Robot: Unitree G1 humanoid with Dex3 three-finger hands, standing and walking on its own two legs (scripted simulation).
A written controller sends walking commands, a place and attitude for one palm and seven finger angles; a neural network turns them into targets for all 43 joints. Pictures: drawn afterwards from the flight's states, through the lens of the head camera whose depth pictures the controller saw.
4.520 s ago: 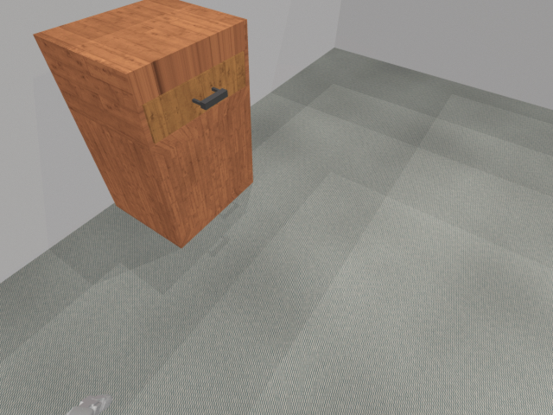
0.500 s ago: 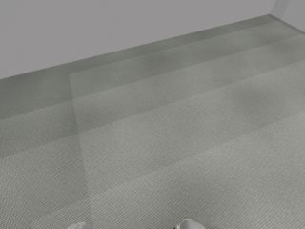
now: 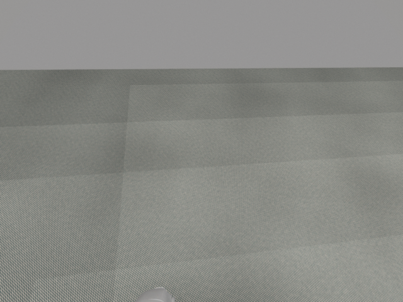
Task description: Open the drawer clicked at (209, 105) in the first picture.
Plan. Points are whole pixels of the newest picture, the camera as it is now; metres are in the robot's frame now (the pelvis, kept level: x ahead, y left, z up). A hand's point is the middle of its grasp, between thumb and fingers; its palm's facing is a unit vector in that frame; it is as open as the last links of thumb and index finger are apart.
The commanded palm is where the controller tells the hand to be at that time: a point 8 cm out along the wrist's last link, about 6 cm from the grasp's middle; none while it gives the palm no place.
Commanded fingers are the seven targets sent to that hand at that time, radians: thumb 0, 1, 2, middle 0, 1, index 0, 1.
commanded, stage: turn to face it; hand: left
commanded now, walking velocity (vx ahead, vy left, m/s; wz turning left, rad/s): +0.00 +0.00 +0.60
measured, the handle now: out of the picture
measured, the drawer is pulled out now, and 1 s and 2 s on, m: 0.00 0.00 0.00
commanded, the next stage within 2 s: none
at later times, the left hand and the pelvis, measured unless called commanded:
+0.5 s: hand out of the picture +0.09 +0.16 -0.12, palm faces +0.27 -0.91 -0.30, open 7.4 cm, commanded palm none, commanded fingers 0.00 0.90 0.90 -0.20 -0.30 -0.20 -0.30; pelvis +0.02 -0.06 +0.01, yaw +16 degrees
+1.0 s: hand out of the picture -0.11 +0.16 -0.16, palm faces +0.60 -0.75 -0.27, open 7.4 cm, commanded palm none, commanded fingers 0.00 0.90 0.90 -0.20 -0.30 -0.20 -0.30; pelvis +0.00 -0.05 +0.01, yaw +35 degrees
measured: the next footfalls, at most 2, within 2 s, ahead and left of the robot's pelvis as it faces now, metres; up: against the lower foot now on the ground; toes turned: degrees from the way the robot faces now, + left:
right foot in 0.42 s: +0.09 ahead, -0.16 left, +0.00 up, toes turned +10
left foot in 0.88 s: -0.04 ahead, +0.06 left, +0.00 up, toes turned +37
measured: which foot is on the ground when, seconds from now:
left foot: down 0.00-0.42, up 0.44-0.86, down 0.88-1.00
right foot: up 0.00-0.40, down 0.42-0.88, up 0.90-1.00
